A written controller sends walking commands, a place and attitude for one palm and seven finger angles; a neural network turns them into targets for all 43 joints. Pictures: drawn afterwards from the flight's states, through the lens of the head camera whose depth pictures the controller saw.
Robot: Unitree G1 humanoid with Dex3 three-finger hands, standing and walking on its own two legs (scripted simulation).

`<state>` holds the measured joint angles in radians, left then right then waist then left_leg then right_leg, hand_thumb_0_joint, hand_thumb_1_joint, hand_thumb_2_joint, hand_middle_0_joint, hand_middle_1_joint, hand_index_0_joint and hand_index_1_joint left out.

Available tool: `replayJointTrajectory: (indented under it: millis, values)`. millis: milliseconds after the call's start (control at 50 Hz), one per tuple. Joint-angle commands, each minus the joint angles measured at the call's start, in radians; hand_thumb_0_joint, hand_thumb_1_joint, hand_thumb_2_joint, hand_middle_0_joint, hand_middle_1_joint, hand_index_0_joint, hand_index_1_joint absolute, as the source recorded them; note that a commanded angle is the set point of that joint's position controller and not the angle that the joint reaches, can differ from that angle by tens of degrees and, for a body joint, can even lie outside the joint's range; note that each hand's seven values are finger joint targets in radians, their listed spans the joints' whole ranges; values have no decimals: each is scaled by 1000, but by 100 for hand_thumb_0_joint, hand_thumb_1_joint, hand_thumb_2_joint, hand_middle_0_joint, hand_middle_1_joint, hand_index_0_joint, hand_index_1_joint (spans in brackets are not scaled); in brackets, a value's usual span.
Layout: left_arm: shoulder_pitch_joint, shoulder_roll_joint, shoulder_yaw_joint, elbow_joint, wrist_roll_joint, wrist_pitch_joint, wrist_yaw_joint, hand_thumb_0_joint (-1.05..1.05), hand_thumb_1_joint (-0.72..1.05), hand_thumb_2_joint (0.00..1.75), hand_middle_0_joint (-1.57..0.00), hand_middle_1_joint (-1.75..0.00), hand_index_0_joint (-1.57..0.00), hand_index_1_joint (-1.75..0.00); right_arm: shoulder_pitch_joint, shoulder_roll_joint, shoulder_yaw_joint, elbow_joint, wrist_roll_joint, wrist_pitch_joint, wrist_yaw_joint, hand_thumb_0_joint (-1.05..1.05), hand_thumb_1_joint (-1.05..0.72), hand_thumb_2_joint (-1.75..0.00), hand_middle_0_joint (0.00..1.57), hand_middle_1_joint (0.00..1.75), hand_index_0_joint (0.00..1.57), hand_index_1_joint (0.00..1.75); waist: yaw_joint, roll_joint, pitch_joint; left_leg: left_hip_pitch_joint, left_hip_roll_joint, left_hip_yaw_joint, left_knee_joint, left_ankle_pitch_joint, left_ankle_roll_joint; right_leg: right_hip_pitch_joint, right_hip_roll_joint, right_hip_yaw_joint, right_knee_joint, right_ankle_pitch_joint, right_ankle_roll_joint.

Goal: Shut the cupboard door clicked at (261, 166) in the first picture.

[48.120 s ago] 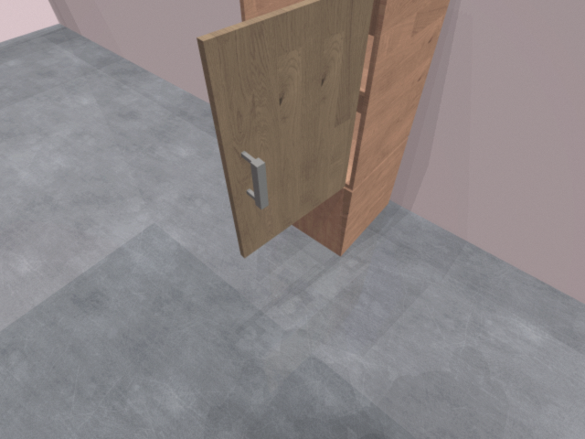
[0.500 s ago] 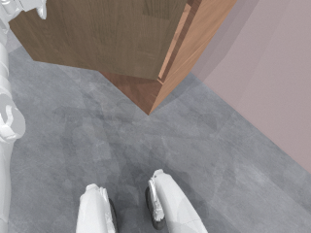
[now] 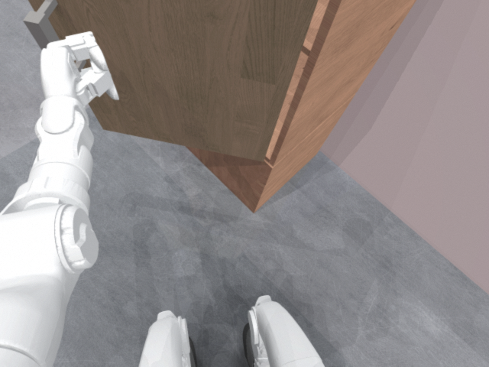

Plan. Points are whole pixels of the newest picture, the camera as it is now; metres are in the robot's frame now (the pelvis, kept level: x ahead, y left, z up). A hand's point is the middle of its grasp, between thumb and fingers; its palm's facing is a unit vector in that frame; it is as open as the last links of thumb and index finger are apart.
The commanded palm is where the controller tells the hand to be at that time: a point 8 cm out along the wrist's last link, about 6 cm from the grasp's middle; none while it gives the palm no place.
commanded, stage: pull the fist back off the door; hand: left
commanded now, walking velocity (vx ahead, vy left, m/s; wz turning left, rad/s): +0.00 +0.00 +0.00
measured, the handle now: (61, 45) +0.65 +0.21 +0.06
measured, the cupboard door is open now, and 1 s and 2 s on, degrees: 35 35 35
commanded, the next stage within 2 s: draw the hand back to the body in 0.36 s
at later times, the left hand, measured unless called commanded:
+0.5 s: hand (116, 108) +0.50 +0.13 +0.07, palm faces +0.05 -1.00 -0.04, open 3.1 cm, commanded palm +0.46 +0.17 +0.07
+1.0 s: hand (29, 168) +0.37 +0.18 +0.16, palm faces +0.02 -1.00 -0.04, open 3.1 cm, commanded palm +0.32 +0.23 +0.17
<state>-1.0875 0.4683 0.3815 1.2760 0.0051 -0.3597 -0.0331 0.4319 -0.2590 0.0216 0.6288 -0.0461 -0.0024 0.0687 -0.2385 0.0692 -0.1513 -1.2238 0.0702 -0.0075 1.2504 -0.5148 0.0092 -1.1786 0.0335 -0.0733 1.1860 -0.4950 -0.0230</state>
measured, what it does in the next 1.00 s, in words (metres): rises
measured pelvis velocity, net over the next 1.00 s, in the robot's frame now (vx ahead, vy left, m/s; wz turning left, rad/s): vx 0.02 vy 0.00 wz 0.04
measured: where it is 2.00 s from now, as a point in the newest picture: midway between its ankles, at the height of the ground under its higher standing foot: outside the picture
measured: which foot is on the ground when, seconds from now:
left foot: down 0.00-1.00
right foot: down 0.00-1.00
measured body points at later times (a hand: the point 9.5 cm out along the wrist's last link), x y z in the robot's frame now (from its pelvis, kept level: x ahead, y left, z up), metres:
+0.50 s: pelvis +0.00 +0.00 +0.01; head +0.13 +0.01 +0.44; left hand +0.50 +0.18 +0.07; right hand +0.06 -0.25 -0.11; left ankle +0.03 +0.11 -0.63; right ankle +0.03 -0.11 -0.63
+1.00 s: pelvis +0.02 +0.00 +0.07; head +0.05 +0.00 +0.52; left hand +0.36 +0.23 +0.16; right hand +0.15 -0.26 -0.03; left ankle +0.03 +0.11 -0.63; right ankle +0.03 -0.11 -0.63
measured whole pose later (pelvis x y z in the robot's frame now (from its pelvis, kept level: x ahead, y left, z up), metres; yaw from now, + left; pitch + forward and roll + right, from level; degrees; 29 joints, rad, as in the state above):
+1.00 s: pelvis +0.02 +0.00 +0.07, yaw +2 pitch +9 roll -1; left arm -0.24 0.25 0.15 0.48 -0.21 -0.30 -0.16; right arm 0.29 -0.28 -0.01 0.56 0.06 0.00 -0.02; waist -0.04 0.04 -0.12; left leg -0.63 0.03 0.02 0.87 -0.41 0.01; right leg -0.59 0.01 -0.05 0.84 -0.41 -0.01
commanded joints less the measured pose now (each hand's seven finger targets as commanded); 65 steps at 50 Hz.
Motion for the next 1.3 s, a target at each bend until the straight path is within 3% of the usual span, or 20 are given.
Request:
replayJointTrajectory:
  millis: [0,100,160,220,260,340,400,440,460,520,560,680,740,840,860,960,980,1100,1200,1280]
  values:
    - [-276,92,-34,-221,-40,-108,-20,0,90,90,-130,-150,-130,-150,166,-166,-67,-46,-1,-1,-8,0,-90,-90,20,30,20,30,11,33,-429,310,-50,-28,-120,282,25,287,11,60,-156,300,5]
    - [-301,19,-88,-403,-70,-186,-26,0,90,90,-130,-150,-130,-150,134,-162,-92,-45,7,6,-11,0,-90,-90,20,30,20,30,25,87,-554,457,-52,-33,-116,357,17,290,6,57,-141,358,6]
    - [-341,54,-74,-489,-69,-214,-4,0,90,90,-130,-150,-130,-150,128,-167,-99,-30,8,8,-22,0,-90,-90,20,30,20,30,27,108,-595,515,-50,-40,-117,387,16,296,3,55,-133,377,6]
    - [-281,15,-97,-543,-64,-229,16,0,90,90,-130,-150,-130,-150,104,-159,-103,-27,12,9,-24,0,-90,-90,20,30,20,30,57,139,-639,602,-47,-49,-131,454,3,297,1,42,-129,400,2]
    - [-230,-33,-134,-547,-62,-224,26,0,90,90,-130,-150,-130,-150,97,-155,-104,-28,13,10,-25,0,-90,-90,20,30,20,30,52,120,-621,623,-46,-50,-139,480,3,294,3,36,-133,415,2]
    - [-169,-39,-116,-342,-48,-176,47,0,90,90,-130,-150,-130,-150,81,-154,-96,-13,16,23,-30,0,-90,-90,20,30,20,30,28,-42,-409,439,-53,-35,-162,316,13,308,2,41,-172,333,15]
    - [-183,-51,-125,-260,-39,-162,48,0,90,90,-130,-150,-130,-150,64,-154,-86,-22,16,24,-34,0,-90,-90,20,30,20,30,24,-54,-344,380,-62,-33,-171,252,16,283,-2,43,-176,279,12]
    - [-200,-50,-119,-272,-44,-177,46,0,90,90,-130,-150,-130,-150,56,-155,-85,-30,10,20,-33,0,-90,-90,20,30,20,30,29,-46,-363,388,-63,-35,-167,251,16,272,-3,44,-168,269,9]
    - [-215,-40,-102,-302,-53,-196,44,0,90,90,-130,-150,-130,-150,58,-156,-86,-37,6,15,-33,0,-90,-90,20,30,20,30,37,-20,-408,423,-63,-37,-159,287,16,272,-3,43,-155,292,5]
    - [-65,23,-38,-468,-83,-236,20,0,90,90,-130,-150,-130,-150,30,-151,-90,-83,16,16,-29,0,-90,-90,20,30,20,30,137,39,-617,564,-62,-25,-184,429,1,406,-3,48,-147,407,-2]
    - [56,38,-39,-582,-94,-226,1,0,90,90,-130,-150,-130,-150,29,-146,-92,-109,27,19,-30,0,-90,-90,20,30,20,30,169,60,-674,617,-63,-15,-207,503,0,489,1,53,-158,487,-1]
    - [214,-4,-97,-802,-155,-90,-30,0,90,90,-130,-150,-130,-150,-13,-135,-87,-158,78,31,-68,0,-90,-90,20,30,20,30,153,-123,-435,555,-69,25,-347,318,25,666,4,66,-331,421,22]
    - [270,-62,-143,-899,-197,-79,-41,0,90,90,-130,-150,-130,-150,-50,-126,-82,-156,88,7,-91,0,-90,-90,20,30,20,30,150,-125,-352,605,-71,27,-395,283,28,683,3,62,-389,382,24]
    - [465,-107,-217,-903,-193,-62,-93,0,90,90,-130,-150,-130,-150,-100,-124,-69,-143,96,-27,-98,0,-90,-90,20,30,20,30,164,-37,-194,688,-68,17,-467,246,22,638,-4,43,-444,308,12]
    - [506,-105,-220,-923,-196,-50,-106,0,90,90,-130,-150,-130,-150,-106,-127,-68,-151,100,-31,-97,0,-90,-90,20,30,20,30,177,-3,-191,711,-69,15,-480,253,21,651,-5,40,-450,306,5]
    - [668,-54,-166,-1056,-254,41,-144,0,90,90,-116,-135,-116,-135,-195,-125,-52,-212,115,-46,-101,0,-90,-90,20,30,20,30,230,-31,-162,753,-73,12,-545,256,21,748,-16,38,-493,296,2]
    - [676,7,-208,-1179,-136,66,-51,0,90,90,-113,-132,-113,-132,-248,-92,-58,-233,113,-14,-122,0,-90,-90,20,30,20,30,241,-61,-203,817,-79,26,-587,286,23,809,-44,92,-553,294,3]
    - [780,10,-187,-1403,-96,193,103,0,90,90,-97,-114,-97,-114,-312,-77,-32,-237,104,-10,-175,0,-90,-90,20,30,20,30,233,-45,-89,934,-65,12,-692,336,27,886,-45,59,-641,342,7]
    - [906,-34,-212,-1495,-80,245,134,0,90,90,-83,-99,-83,-99,-333,-68,-13,-220,96,-38,-179,0,-90,-90,20,30,20,30,240,4,-38,1050,-60,1,-774,392,20,949,-38,39,-707,376,3]
    - [1083,-46,-195,-1536,-83,274,131,0,90,90,-72,-87,-72,-87,-345,-69,-5,-212,88,-49,-167,0,-90,-90,20,30,20,30,257,-38,15,1079,-56,5,-826,430,17,1007,-39,33,-756,409,6]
